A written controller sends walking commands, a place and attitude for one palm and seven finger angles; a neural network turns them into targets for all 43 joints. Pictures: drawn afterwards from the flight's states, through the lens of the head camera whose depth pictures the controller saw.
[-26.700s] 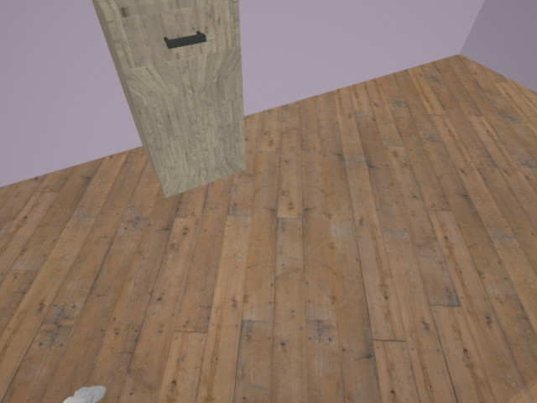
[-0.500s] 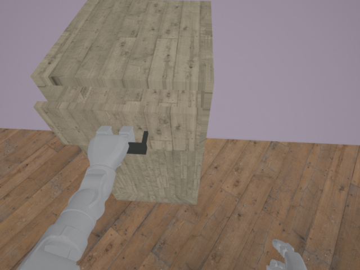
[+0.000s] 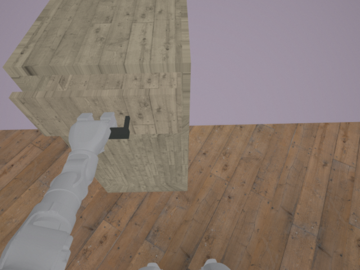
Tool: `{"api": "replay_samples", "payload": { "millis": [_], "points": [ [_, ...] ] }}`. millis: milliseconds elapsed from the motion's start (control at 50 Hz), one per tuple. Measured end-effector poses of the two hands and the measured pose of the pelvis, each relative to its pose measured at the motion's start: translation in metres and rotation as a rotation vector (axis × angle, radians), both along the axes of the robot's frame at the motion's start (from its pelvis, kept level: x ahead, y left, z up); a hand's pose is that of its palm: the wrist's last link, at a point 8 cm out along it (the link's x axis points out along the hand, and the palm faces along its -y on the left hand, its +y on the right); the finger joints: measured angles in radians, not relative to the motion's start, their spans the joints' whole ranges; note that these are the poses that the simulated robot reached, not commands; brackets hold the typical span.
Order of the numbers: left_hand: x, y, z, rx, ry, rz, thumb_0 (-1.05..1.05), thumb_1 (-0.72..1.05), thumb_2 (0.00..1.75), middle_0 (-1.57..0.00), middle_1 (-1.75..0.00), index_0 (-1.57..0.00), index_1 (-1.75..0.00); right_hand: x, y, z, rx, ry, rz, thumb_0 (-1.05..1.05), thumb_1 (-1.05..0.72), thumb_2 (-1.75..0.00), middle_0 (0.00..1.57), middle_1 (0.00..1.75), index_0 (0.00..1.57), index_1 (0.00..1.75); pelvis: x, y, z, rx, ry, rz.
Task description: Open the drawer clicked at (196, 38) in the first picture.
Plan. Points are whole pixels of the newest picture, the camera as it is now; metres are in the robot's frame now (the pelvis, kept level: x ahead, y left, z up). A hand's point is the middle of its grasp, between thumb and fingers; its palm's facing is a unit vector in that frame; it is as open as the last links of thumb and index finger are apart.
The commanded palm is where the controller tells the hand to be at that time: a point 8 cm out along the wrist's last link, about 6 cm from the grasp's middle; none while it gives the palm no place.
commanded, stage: pull the drawer open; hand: left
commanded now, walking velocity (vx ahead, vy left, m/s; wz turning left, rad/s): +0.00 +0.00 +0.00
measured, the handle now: (102, 126) +0.46 +0.20 +0.02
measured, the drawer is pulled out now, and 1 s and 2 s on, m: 0.07 0.12 0.30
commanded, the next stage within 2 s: open the thumb to release the handle in 2.00 s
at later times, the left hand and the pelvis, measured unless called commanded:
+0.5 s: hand (95, 166) +0.36 +0.20 +0.00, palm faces +0.03 -0.09 -1.00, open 5.3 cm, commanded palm +0.34 +0.21 +0.05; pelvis +0.05 +0.02 +0.01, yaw -1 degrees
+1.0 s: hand (94, 164) +0.36 +0.21 +0.00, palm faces -0.02 -0.06 -1.00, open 5.3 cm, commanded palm +0.31 +0.22 +0.05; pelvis +0.03 +0.00 +0.01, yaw -1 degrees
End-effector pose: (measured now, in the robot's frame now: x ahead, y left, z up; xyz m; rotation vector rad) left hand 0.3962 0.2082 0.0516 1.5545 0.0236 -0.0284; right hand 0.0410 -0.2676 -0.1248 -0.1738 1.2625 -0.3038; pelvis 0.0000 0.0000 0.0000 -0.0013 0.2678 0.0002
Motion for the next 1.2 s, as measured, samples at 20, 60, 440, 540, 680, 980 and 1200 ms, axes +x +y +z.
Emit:
{"api": "replay_samples", "payload": {
  "millis": [20, 60, 440, 540, 680, 980, 1200],
  "points": [
    [0.0, 0.0, 0.0, -0.003, 0.0, 0.0, -0.04, 0.76, 0.86, -0.42, -1.35, -0.42, -1.35, 0.0, 0.0, 0.0, 0.0, -0.002, 0.0, 0.01, -0.91, -0.9, 0.2, 0.3, 0.2, 0.3, 0.0, 0.0, 0.0, 0.0, 0.0, -0.002],
    [0.0, 0.0, 0.0, -0.011, 0.0, 0.0, -0.04, 0.76, 0.86, -0.42, -1.35, -0.42, -1.35, 0.002, 0.001, 0.002, 0.001, -0.012, -0.003, 0.01, -0.91, -0.9, 0.2, 0.3, 0.2, 0.3, -0.001, 0.001, 0.001, 0.001, 0.0, -0.007],
    [-0.053, 0.0, 0.0, -0.085, -0.055, 0.034, 0.0, 0.75, 0.8, -0.35, -1.35, -0.42, -1.35, 0.13, 0.034, 0.026, 0.07, -0.254, 0.097, 0.01, -0.91, -0.9, 0.2, 0.3, 0.2, 0.3, 0.042, 0.017, 0.01, -0.008, -0.029, -0.035],
    [-0.059, 0.0, -0.002, -0.05, -0.06, 0.035, -0.01, 0.76, 0.83, -0.36, -1.35, -0.42, -1.35, 0.173, 0.045, 0.031, 0.062, -0.303, 0.188, 0.01, -0.91, -0.9, 0.2, 0.3, 0.2, 0.3, 0.048, 0.018, 0.008, -0.013, -0.044, 0.002],
    [-0.051, 0.001, 0.0, -0.036, -0.025, 0.048, -0.02, 0.76, 0.84, -0.39, -1.35, -0.42, -1.35, 0.196, 0.06, 0.03, 0.081, -0.316, 0.244, 0.01, -0.91, -0.9, 0.2, 0.3, 0.2, 0.3, 0.047, 0.012, 0.008, -0.01, -0.051, 0.024],
    [-0.052, 0.001, 0.001, -0.041, -0.008, 0.044, -0.02, 0.76, 0.82, -0.38, -1.35, -0.41, -1.35, 0.123, 0.028, 0.017, 0.068, -0.216, 0.133, 0.01, -0.91, -0.9, 0.2, 0.3, 0.2, 0.3, 0.031, -0.002, 0.008, 0.003, -0.055, -0.008],
    [-0.101, 0.002, 0.001, -0.087, -0.036, 0.048, 0.01, 0.76, 0.79, -0.35, -1.36, -0.42, -1.35, 0.101, -0.002, 0.027, 0.019, -0.231, 0.069, 0.01, -0.91, -0.9, 0.2, 0.3, 0.2, 0.3, 0.034, -0.001, 0.009, 0.011, -0.058, -0.053]
  ]
}}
